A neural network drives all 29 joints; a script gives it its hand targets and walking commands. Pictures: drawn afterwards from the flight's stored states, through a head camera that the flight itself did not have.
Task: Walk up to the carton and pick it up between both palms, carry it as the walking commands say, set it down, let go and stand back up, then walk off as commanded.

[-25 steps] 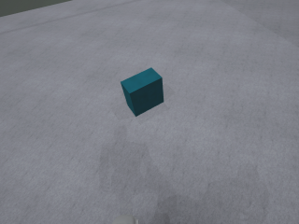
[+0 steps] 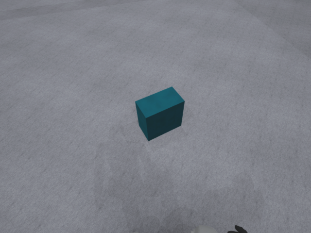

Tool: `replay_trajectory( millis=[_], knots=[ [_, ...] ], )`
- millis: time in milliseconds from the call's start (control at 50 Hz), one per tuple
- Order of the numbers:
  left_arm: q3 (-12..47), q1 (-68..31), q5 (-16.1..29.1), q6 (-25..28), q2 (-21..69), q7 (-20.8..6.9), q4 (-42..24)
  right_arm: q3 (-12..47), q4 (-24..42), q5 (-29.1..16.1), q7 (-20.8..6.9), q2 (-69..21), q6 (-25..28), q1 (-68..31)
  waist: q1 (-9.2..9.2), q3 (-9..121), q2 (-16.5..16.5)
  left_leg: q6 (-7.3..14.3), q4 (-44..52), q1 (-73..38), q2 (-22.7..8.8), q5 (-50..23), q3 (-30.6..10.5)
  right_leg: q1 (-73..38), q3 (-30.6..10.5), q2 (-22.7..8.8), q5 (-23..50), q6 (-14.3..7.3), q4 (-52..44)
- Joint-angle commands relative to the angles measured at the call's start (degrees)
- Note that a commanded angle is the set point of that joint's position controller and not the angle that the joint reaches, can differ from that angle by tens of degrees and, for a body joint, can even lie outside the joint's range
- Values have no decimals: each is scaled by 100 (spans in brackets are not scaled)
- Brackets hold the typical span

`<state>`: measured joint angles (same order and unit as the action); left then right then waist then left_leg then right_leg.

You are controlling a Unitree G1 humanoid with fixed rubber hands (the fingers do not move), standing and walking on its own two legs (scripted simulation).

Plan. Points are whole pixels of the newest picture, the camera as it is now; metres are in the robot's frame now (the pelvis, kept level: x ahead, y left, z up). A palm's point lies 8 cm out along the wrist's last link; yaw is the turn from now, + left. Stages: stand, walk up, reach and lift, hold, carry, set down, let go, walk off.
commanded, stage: walk up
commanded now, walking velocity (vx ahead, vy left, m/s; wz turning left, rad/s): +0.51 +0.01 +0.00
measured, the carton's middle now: (159, 114) +0.94 +0.04 -0.62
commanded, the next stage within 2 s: none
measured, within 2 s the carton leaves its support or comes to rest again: neither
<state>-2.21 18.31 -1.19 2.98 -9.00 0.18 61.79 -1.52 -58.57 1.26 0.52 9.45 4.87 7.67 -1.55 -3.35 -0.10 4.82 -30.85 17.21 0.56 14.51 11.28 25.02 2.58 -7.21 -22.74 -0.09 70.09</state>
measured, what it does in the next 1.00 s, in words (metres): walks ahead: right foot, then left foot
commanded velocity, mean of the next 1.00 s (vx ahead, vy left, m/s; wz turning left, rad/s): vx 0.37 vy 0.11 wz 0.00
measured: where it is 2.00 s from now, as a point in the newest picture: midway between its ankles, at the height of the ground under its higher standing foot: (157, 188)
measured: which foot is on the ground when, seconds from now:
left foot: down 0.00-0.42, up 0.44-0.84, down 0.86-1.00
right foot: up 0.00-0.36, down 0.38-0.88, up 0.90-1.00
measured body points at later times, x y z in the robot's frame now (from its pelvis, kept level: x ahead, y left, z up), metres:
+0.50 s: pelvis +0.27 -0.06 -0.01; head +0.32 -0.08 +0.44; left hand +0.43 +0.14 -0.14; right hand +0.14 -0.26 -0.16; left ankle +0.06 +0.06 -0.65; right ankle +0.31 -0.16 -0.73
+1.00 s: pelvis +0.47 +0.01 -0.01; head +0.53 +0.02 +0.43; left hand +0.39 +0.21 -0.17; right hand +0.62 -0.19 -0.16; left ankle +0.58 +0.09 -0.73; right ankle +0.37 -0.14 -0.66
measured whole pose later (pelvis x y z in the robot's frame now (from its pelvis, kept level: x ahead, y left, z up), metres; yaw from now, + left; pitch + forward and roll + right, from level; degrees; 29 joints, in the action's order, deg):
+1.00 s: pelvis +0.47 +0.01 -0.01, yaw +1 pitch +1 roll +1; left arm -2.2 21.7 -1.1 2.4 -6.3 1.0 62.9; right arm -1.9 -58.2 1.2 -0.8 8.7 2.2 1.2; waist -5.6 -7.1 -1.1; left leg 5.1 -32.6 26.0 0.2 7.6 10.0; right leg 20.0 0.7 -6.2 -31.2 0.8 64.7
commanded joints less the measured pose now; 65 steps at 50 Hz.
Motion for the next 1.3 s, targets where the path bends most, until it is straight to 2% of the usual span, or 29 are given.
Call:
replay_trajectory(
  millis=[0, 60, 160, 260, 300, 340, 360, 380, 400, 440, 480, 500, 660, 740, 780, 800, 840, 900, 980, 1020, 1100, 1140, 1160, 1180, 1200, 1220, 1240, 1260, 1280],
  knots=[
    [-98, -294, -33, -89, -206, -122, -618, -116, -263, -75, -3, 605, 137, 1464, 243, -341, 383, 472, 2270, -850, -2054, -1356, -1982, 1124, -168, -380, 802, 230, -735],
    [-132, -960, -32, -178, -375, -209, -847, -74, -231, -63, -18, 813, 186, 1259, 291, -731, 238, 469, 2825, -616, -1987, -112, -1940, 1092, -75, -358, 1386, 332, -1949],
    [-109, -1596, 51, -274, -383, -337, -950, -39, -412, -18, -18, 730, 99, 1873, 490, -805, 797, 85, 2730, -1161, -1578, -521, -1288, 815, 207, -90, 1964, 259, -2946],
    [-70, -2561, 23, -216, -495, -297, -1348, -101, -631, 59, 14, 870, 75, 2480, 817, -704, 649, 198, 2473, -1900, -1719, -1736, -1370, 728, 300, 36, 1489, 233, -3437],
    [-76, -2455, -20, -112, -526, -246, -1294, -112, -692, 72, 12, 959, 32, 2552, 739, -613, 553, 182, 1998, -2018, -1647, -2631, -1283, 397, 515, 315, 1055, 140, -3693],
    [-85, -1372, -64, -21, -569, -147, -923, -186, -773, -13, 45, 1114, -12, 2395, 198, -38, 416, 12, 580, -1938, -1435, -3869, -729, -896, 659, 552, 1082, 50, -4402],
    [-221, 22, -101, 83, -885, -51, -500, -189, -683, -38, 19, 1149, 4, 2045, -579, 919, 9, -169, -966, -734, -1128, -3473, -505, -3037, 284, 191, 1532, -138, -4602],
    [-533, 1582, -91, 121, -2100, 50, -97, -215, -408, -111, -35, 1094, -41, 2019, -951, 1812, -1529, -430, -3079, 1030, -133, 1057, -186, -4919, -2271, -1935, 3393, -563, -4680],
    [-503, 1611, -12, 66, -2216, 80, 86, -229, -311, -236, -38, 903, -41, 2044, -744, 2060, -1521, -517, -4057, 1851, -181, 1811, -1130, -5351, -3337, -2445, 5312, -1155, -4513],
    [-357, 937, -38, 128, -1555, 133, 131, -168, -355, -187, 3, 1051, -28, 1485, -422, 1453, -552, -503, -4155, 1964, -568, 1364, -1384, -4437, -2188, -1869, 6792, -1110, -4308],
    [-220, 420, -14, 185, -915, 117, -123, -120, -351, -117, -47, 490, -140, 1475, -152, 800, -146, -474, -3929, 1874, -716, 903, -1406, -3093, -1457, -1533, 5643, -886, -4719],
    [-172, 375, 119, 195, -759, 141, -83, -164, -350, -89, -87, 225, -223, 1463, -35, 358, -593, -547, -3744, 1548, -741, 660, -1315, -2345, -1357, -1488, 5266, -812, -5144],
    [-176, 416, 8, 249, -596, 65, -76, 3, 72, -45, -294, 177, -482, 121, 19, -294, -1228, -691, -975, 770, -542, -954, -530, -1046, 252, -692, 4991, -462, -5494],
    [-264, 539, 21, 216, -872, 49, -188, -58, 166, -23, -379, 294, -486, 99, 99, -137, -1418, -525, -177, 106, -298, -1263, -296, -1113, 0, -901, 4567, -349, -4957],
    [-227, 871, 59, 234, -713, 83, -129, -177, -119, 32, -322, 610, -348, 844, 384, 614, -553, -190, 464, -1229, -382, -1733, -420, -1174, 123, -569, 4485, -82, -3670],
    [-167, 1168, 36, 203, -460, 81, -64, -244, -229, 49, -296, 902, -294, 1090, 554, 816, -13, 32, 568, -1929, -648, -2597, -514, -639, 204, -305, 3301, -2, -3012],
    [-101, 1354, 77, 156, -195, 100, -231, -550, -335, 48, -174, 1709, -217, 1859, 644, 1845, 1621, 813, 588, -2744, -2728, -4952, -2851, 305, 36, 328, -1518, 188, -585],
    [-79, 1586, -14, -52, -274, 133, 227, -256, -47, -28, -29, 794, -275, 653, 297, 1240, 814, 660, 1332, -1639, -2188, -1399, -1978, 351, -231, 10, -881, 23, 56],
    [10, 1572, 54, -281, -8, 187, 240, 30, 290, -46, 42, 604, -192, 261, -2, 1168, -82, 667, 1255, -871, -2149, -3849, -1479, -766, -318, 162, -666, 53, -864],
    [10, 1310, 113, -368, 70, 217, 218, -28, 102, -88, 114, 581, -211, 320, -59, 883, 111, 856, 996, -591, -2171, -5014, -1314, -803, -285, 98, -797, 225, -1567],
    [-78, 825, 138, -562, -335, 214, -162, -94, 306, -54, 157, 657, -442, 29, -98, 824, 314, 557, 1231, 33, -2025, -2132, -1629, -1153, -169, 190, 109, 99, -2634],
    [18, 919, 74, -472, -260, 213, -149, -185, 291, -118, 143, 626, -571, -365, -439, 320, 878, 164, 1183, 612, -1498, -1086, -1065, -1621, -225, 4, 1080, -29, -3843],
    [-12, 855, 14, -463, -411, 278, -287, -69, 354, -104, 115, 372, -569, -97, -284, 279, 13, -30, 767, 521, -1154, -538, -917, -1244, -635, -325, 1080, -191, -4518],
    [-104, 698, -21, -480, -1095, 303, -399, -114, 392, -86, 110, 348, -689, 55, -301, -39, -885, -544, -598, 878, -279, 754, -151, -861, -2451, -1730, 1158, -731, -5574],
    [-161, 361, -19, -528, -1512, 354, -542, -204, 430, -67, 127, 393, -868, -21, -360, -164, -1323, -721, -2507, 904, 2, 1664, -600, -104, -3083, -2449, 962, -1355, -6079],
    [-107, 110, 5, -532, -1337, 377, -376, -256, 451, -5, 150, 510, -961, -38, -313, -539, -1064, -671, -3183, 869, -206, 1549, -1285, 133, -2682, -2380, 1620, -1574, -6006],
    [-56, -156, 25, -484, -981, 361, -458, -267, 316, 6, 75, 597, -946, 322, -34, -451, -563, -705, -3444, 914, -229, 1027, -1398, 73, -2030, -1835, 1193, -1202, -5805],
    [14, -605, 64, -489, -771, 311, -596, -54, 448, -14, 45, 271, -849, 544, 144, -314, -1027, -581, -3478, 500, -50, 994, -1246, 106, -1342, -1293, 1790, -1148, -5716],
    [-95, -503, 35, -472, -880, 389, -659, -199, 374, 9, 13, 487, -824, 444, 66, -63, -574, -747, -3689, 890, -53, 868, -1106, -328, -1366, -1377, 2480, -1150, -5597]
  ],
)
